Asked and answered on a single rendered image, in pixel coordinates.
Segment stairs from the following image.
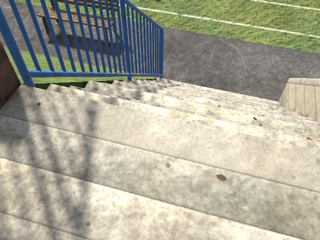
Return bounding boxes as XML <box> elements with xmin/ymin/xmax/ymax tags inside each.
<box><xmin>46</xmin><ymin>78</ymin><xmax>320</xmax><ymax>151</ymax></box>

